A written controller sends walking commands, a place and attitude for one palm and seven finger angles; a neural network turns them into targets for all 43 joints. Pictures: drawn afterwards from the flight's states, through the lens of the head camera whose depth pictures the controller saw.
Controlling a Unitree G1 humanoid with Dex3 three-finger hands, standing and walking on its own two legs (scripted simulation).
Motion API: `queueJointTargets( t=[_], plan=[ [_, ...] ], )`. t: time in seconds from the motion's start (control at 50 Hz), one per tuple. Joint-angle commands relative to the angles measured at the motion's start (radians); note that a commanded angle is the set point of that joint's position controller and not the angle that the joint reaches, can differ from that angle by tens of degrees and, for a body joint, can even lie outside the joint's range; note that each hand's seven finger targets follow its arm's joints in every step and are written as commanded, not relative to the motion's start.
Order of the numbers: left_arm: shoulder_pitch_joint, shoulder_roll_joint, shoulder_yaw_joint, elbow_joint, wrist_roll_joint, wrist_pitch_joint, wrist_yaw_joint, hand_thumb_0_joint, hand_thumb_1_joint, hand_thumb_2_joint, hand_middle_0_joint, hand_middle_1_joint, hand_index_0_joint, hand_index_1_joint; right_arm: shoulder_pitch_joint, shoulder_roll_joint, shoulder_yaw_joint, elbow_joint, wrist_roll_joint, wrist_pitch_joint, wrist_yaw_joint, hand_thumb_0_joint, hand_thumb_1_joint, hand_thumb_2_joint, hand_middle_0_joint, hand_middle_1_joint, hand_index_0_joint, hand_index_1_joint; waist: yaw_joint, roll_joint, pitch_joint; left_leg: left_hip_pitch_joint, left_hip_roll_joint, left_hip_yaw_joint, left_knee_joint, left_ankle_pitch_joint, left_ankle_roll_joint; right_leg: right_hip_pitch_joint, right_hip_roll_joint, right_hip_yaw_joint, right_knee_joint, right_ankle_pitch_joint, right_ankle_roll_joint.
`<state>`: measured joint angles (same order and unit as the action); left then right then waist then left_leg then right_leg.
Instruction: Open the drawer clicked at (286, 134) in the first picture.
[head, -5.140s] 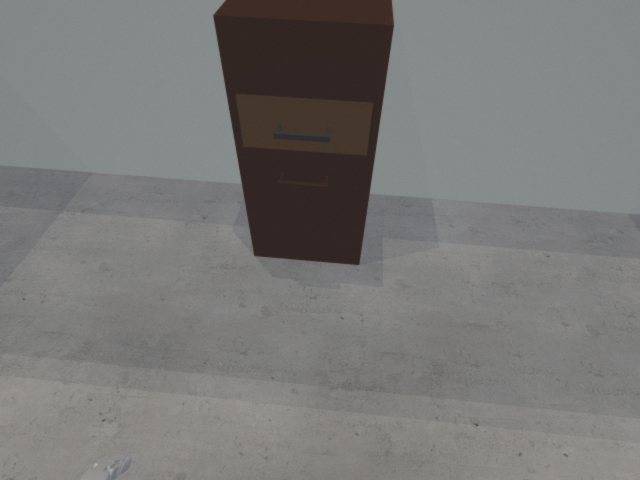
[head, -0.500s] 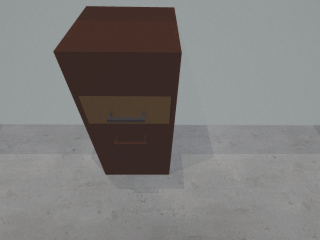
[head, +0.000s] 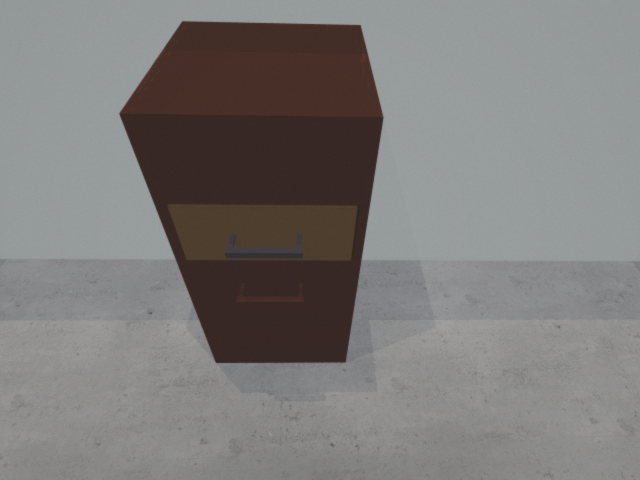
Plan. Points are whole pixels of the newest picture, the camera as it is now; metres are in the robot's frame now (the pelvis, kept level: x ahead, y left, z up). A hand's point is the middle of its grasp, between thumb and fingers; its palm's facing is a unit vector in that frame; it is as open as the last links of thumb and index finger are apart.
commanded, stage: look again from close up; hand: left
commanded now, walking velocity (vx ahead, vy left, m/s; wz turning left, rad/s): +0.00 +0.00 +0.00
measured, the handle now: (265, 245) +0.60 +0.15 -0.14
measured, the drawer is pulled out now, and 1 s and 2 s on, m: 0.00 0.00 0.00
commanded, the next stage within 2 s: shuffle to correct the standing spot in 0.10 s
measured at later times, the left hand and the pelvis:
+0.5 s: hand out of the picture +0.00 +0.15 -0.18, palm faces +0.01 -0.98 -0.19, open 7.4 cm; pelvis +0.03 -0.02 +0.00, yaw +0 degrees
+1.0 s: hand out of the picture +0.08 +0.12 -0.18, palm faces +0.10 -0.98 -0.16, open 7.4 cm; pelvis +0.10 -0.04 +0.00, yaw +2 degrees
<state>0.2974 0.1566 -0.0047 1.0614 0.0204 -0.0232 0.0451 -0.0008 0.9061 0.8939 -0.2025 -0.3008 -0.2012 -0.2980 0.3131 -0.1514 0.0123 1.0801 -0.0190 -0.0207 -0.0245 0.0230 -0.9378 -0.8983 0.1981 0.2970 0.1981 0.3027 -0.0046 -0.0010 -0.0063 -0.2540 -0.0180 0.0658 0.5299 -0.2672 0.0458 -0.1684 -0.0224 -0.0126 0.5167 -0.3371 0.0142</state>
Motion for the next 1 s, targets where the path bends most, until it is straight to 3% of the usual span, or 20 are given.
queueJointTargets(
  t=[0.0,0.2,0.3,0.38,0.42,0.46,0.5,0.52,0.56,0.58,0.64,0.7,0.74,0.76,0.78,0.8,0.82,0.86,0.9,0.98],
  plan=[
    [0.086,0.080,0.015,-0.016,-0.006,0.000,0.001,0.000,0.900,0.900,-0.200,-0.300,-0.200,-0.300,0.044,-0.106,-0.011,-0.028,0.002,-0.021,-0.006,0.000,-0.900,-0.900,0.200,0.300,0.200,0.300,0.011,0.023,0.055,0.016,0.131,-0.142,-0.141,0.221,0.018,-0.034,-0.053,0.041,-0.072,0.149,-0.048],
    [0.083,0.086,0.014,-0.001,-0.004,0.004,-0.003,0.000,0.900,0.900,-0.200,-0.300,-0.200,-0.300,0.029,-0.111,-0.013,-0.008,0.005,-0.019,-0.009,0.000,-0.900,-0.900,0.200,0.300,0.200,0.300,0.005,0.022,0.029,0.071,0.134,-0.134,-0.138,0.229,0.021,-0.022,-0.059,0.030,-0.078,0.143,-0.041],
    [0.078,0.067,0.019,-0.011,0.015,0.019,-0.021,0.000,0.900,0.900,-0.200,-0.300,-0.200,-0.300,0.042,-0.157,-0.041,-0.013,-0.002,-0.002,-0.010,0.000,-0.900,-0.900,0.200,0.300,0.200,0.300,-0.006,0.085,0.124,0.015,0.220,-0.302,-0.272,-0.192,0.092,-0.160,-0.009,-0.050,0.034,-0.083,-0.043],
    [0.088,0.056,0.024,-0.020,0.019,0.017,-0.034,0.000,0.900,0.900,-0.200,-0.300,-0.200,-0.300,0.058,-0.163,-0.056,-0.025,-0.006,-0.001,-0.014,0.000,-0.900,-0.900,0.200,0.300,0.200,0.300,-0.008,0.099,0.112,0.025,0.267,-0.362,-0.262,-0.198,0.140,-0.214,-0.007,-0.050,0.097,-0.103,-0.051],
    [0.126,0.052,0.028,-0.011,0.017,0.010,-0.038,0.000,0.900,0.900,-0.200,-0.300,-0.200,-0.300,0.033,-0.156,-0.056,-0.037,-0.005,-0.004,-0.014,0.000,-0.900,-0.900,0.200,0.300,0.200,0.300,0.012,0.069,0.072,-0.025,0.234,-0.287,-0.194,-0.128,0.116,-0.113,-0.018,-0.036,0.000,-0.041,-0.057],
    [0.176,0.077,0.038,-0.002,0.013,0.002,-0.037,0.000,0.900,0.900,-0.200,-0.300,-0.200,-0.300,0.002,-0.122,-0.050,-0.052,-0.003,-0.011,-0.010,0.000,-0.900,-0.900,0.200,0.300,0.200,0.300,0.039,-0.020,0.055,-0.172,0.150,-0.166,-0.065,-0.099,0.069,0.046,-0.076,0.053,-0.093,-0.041,-0.081],
    [0.259,0.147,0.057,0.022,0.013,-0.006,-0.024,0.000,0.900,0.900,-0.200,-0.300,-0.200,-0.300,-0.054,-0.060,-0.037,-0.089,-0.002,-0.017,-0.001,0.000,-0.900,-0.900,0.200,0.300,0.200,0.300,0.068,-0.273,0.080,-0.377,0.008,0.035,0.238,-0.202,0.011,0.178,-0.265,0.285,-0.238,0.068,-0.168],
    [0.305,0.141,0.056,0.033,0.013,-0.013,-0.017,0.000,0.900,0.900,-0.200,-0.300,-0.200,-0.300,-0.117,-0.066,-0.040,-0.110,-0.005,-0.017,0.004,0.000,-0.900,-0.900,0.200,0.300,0.200,0.300,0.097,-0.249,0.106,-0.444,0.021,0.010,0.411,-0.315,0.012,0.180,-0.328,0.332,-0.263,0.268,-0.220],
    [0.303,0.099,0.047,0.043,0.016,-0.024,-0.007,0.000,0.900,0.900,-0.200,-0.300,-0.200,-0.300,-0.128,-0.052,-0.044,-0.110,-0.005,-0.019,0.008,0.000,-0.900,-0.900,0.200,0.300,0.200,0.300,0.070,-0.109,0.127,-0.491,0.054,-0.016,0.550,-0.276,0.013,0.207,-0.317,0.257,-0.211,0.557,-0.261],
    [0.289,0.098,0.044,0.046,0.018,-0.029,-0.005,0.000,0.900,0.900,-0.200,-0.300,-0.200,-0.300,-0.135,-0.040,-0.042,-0.107,-0.005,-0.018,0.013,0.000,-0.900,-0.900,0.200,0.300,0.200,0.300,0.057,-0.064,0.119,-0.486,0.061,-0.009,0.533,-0.271,0.009,0.217,-0.284,0.197,-0.182,0.638,-0.254],
    [0.259,0.092,0.037,0.045,0.020,-0.032,-0.002,0.000,0.900,0.900,-0.200,-0.300,-0.200,-0.300,-0.146,-0.004,-0.036,-0.113,0.000,-0.011,0.027,0.000,-0.900,-0.900,0.200,0.300,0.200,0.300,0.036,-0.116,0.109,-0.381,0.055,0.050,0.381,-0.186,0.005,0.153,-0.214,0.078,-0.191,0.653,-0.215],
    [0.201,0.093,0.035,0.038,0.012,-0.022,-0.009,0.000,0.900,0.900,-0.200,-0.300,-0.200,-0.300,-0.073,-0.010,-0.035,-0.094,0.001,-0.009,0.016,0.000,-0.900,-0.900,0.200,0.300,0.200,0.300,-0.018,-0.135,0.089,-0.125,0.029,0.093,0.179,-0.048,0.010,0.012,-0.153,-0.001,-0.142,0.639,-0.177],
    [0.197,0.080,0.032,0.040,0.003,-0.018,-0.010,0.000,0.900,0.900,-0.200,-0.300,-0.200,-0.300,0.086,-0.042,-0.037,-0.031,-0.002,-0.020,0.000,0.000,-0.900,-0.900,0.200,0.300,0.200,0.300,-0.078,-0.063,-0.013,0.129,0.031,0.073,-0.004,0.165,0.015,-0.015,-0.114,-0.021,0.077,0.699,-0.125],
    [0.216,0.067,0.031,0.031,-0.006,-0.017,-0.011,0.000,0.900,0.900,-0.200,-0.300,-0.200,-0.300,0.171,-0.117,-0.051,-0.013,-0.007,-0.026,-0.015,0.000,-0.900,-0.900,0.200,0.300,0.200,0.300,-0.098,0.059,-0.103,0.317,0.187,-0.107,-0.017,0.475,0.076,-0.130,-0.060,-0.048,0.255,0.512,-0.069],
    [0.250,0.019,0.020,0.017,-0.021,-0.017,-0.008,0.000,0.900,0.900,-0.200,-0.300,-0.200,-0.300,0.210,-0.192,-0.056,-0.017,-0.002,-0.030,-0.026,0.000,-0.900,-0.900,0.200,0.300,0.200,0.300,-0.079,0.282,-0.183,0.416,0.457,-0.406,-0.079,0.934,0.225,-0.281,0.021,-0.074,0.502,-0.166,-0.022],
    [0.243,0.052,0.029,0.006,-0.013,-0.006,0.001,0.000,0.900,0.900,-0.200,-0.300,-0.200,-0.300,0.168,-0.199,-0.054,-0.030,0.014,-0.013,-0.027,0.000,-0.900,-0.900,0.200,0.300,0.200,0.300,-0.060,0.197,-0.180,0.316,0.506,-0.400,-0.124,0.945,0.286,-0.249,0.006,0.016,0.608,-0.284,-0.039],
    [0.195,0.039,0.030,0.000,-0.004,0.003,0.007,0.000,0.900,0.900,-0.200,-0.300,-0.200,-0.300,0.087,-0.179,-0.048,-0.047,0.012,-0.012,-0.028,0.000,-0.900,-0.900,0.200,0.300,0.200,0.300,-0.041,0.147,-0.071,0.167,0.471,-0.319,-0.157,0.849,0.268,-0.241,-0.020,0.029,0.610,-0.260,-0.036],
    [0.167,0.018,0.030,0.008,0.003,0.021,0.002,0.000,0.900,0.900,-0.200,-0.300,-0.200,-0.300,-0.051,-0.113,-0.029,-0.077,0.009,-0.017,-0.031,0.000,-0.900,-0.900,0.200,0.300,0.200,0.300,0.012,0.158,0.089,-0.055,0.397,-0.219,-0.219,0.727,0.206,-0.210,-0.068,0.028,0.528,-0.185,-0.010],
    [0.189,-0.008,0.027,0.013,0.002,0.040,-0.002,0.000,0.900,0.900,-0.200,-0.300,-0.200,-0.300,-0.089,-0.113,-0.031,-0.085,0.006,-0.013,-0.027,0.000,-0.900,-0.900,0.200,0.300,0.200,0.300,0.037,0.117,0.080,-0.096,0.340,-0.136,-0.226,0.638,0.168,-0.151,-0.068,-0.003,0.434,-0.128,0.004],
    [0.165,-0.009,0.034,-0.021,0.006,0.053,-0.003,0.000,0.900,0.900,-0.200,-0.300,-0.200,-0.300,-0.102,-0.144,-0.065,-0.117,-0.002,0.007,-0.015,0.000,-0.900,-0.900,0.200,0.300,0.200,0.300,0.029,0.102,0.001,-0.067,0.313,-0.102,-0.205,0.450,0.157,-0.122,-0.041,-0.058,0.319,-0.057,0.013]
  ],
)
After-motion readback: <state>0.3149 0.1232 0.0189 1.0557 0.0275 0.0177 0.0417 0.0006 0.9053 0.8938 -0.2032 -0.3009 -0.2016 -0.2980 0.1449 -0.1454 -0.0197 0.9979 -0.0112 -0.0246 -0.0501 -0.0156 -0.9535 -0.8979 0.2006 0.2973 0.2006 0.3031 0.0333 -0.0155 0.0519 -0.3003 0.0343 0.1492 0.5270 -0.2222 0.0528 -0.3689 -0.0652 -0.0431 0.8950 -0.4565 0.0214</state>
